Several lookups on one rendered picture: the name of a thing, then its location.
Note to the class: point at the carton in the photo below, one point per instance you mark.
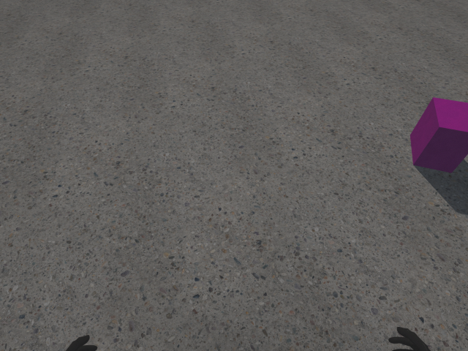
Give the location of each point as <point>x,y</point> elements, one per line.
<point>440,139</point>

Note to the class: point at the left robot hand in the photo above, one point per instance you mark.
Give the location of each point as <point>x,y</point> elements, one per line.
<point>78,345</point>

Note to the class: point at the right robot hand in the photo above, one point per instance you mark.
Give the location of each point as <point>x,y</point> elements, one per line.
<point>410,339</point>

